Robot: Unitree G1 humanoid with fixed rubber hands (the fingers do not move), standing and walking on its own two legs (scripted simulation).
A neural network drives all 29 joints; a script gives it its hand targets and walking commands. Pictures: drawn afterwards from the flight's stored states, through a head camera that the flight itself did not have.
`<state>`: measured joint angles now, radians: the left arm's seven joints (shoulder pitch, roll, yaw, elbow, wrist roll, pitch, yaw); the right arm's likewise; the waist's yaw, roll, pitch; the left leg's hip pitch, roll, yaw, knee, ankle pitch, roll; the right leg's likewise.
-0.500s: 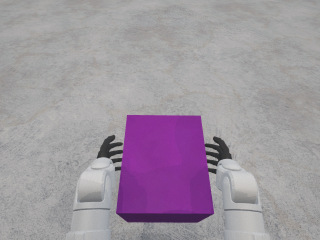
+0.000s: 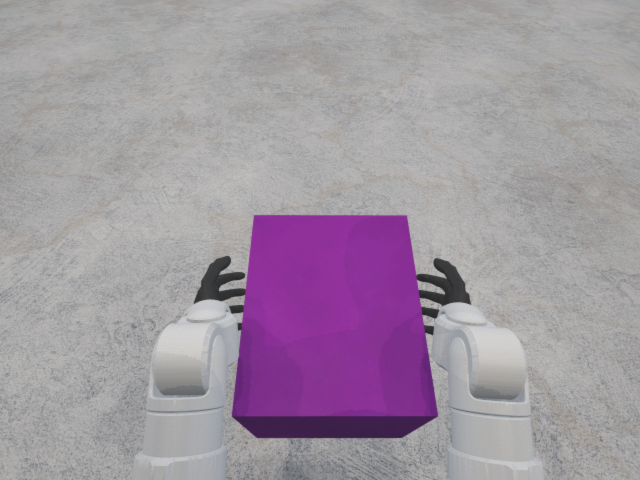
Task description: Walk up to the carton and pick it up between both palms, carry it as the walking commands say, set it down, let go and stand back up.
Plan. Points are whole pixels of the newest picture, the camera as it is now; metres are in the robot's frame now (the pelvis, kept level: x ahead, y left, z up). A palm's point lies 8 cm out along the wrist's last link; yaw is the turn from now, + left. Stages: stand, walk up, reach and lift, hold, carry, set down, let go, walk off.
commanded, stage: carry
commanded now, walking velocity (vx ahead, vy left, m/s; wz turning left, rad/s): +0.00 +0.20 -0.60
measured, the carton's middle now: (329, 329) +0.32 +0.00 +0.00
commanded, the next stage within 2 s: none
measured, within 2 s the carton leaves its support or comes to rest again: neither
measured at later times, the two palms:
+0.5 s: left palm (251, 304) +0.31 +0.10 +0.07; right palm (480, 372) +0.23 -0.17 +0.06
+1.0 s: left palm (233, 295) +0.32 +0.12 +0.08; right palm (452, 427) +0.17 -0.12 +0.08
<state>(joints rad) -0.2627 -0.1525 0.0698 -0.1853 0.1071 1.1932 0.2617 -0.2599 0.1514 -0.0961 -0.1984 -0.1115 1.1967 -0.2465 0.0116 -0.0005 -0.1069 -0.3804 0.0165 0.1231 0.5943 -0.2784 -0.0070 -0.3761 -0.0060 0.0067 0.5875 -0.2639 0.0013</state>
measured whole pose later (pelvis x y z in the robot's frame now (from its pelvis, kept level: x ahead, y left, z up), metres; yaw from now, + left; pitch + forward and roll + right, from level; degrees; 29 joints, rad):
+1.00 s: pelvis -0.02 +0.17 -0.01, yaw -35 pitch +5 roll +0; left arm -0.36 -0.18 0.15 -0.24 0.07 1.22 0.32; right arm -0.37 0.18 -0.14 -0.19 -0.17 1.19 -0.20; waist 0.04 0.00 -0.03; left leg -0.43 0.12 0.21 0.64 -0.29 0.00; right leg -0.39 -0.02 -0.13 0.60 -0.32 0.01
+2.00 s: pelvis +0.07 +0.39 -0.01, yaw -69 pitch +6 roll +2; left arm -0.36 -0.18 0.15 -0.21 0.16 1.20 0.23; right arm -0.37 0.18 -0.15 -0.20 -0.09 1.20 -0.29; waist -0.04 -0.03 -0.03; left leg -0.44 0.04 0.05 0.63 -0.36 -0.07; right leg -0.53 -0.05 0.13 0.64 -0.22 0.07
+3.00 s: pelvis +0.23 +0.50 -0.01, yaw -106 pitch +5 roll +0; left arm -0.38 -0.19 0.16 -0.20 0.09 1.23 0.32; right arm -0.36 0.18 -0.15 -0.18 -0.17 1.21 -0.20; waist 0.05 0.01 -0.05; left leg -0.43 0.13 0.26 0.67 -0.31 0.02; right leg -0.36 -0.01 -0.15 0.61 -0.33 0.01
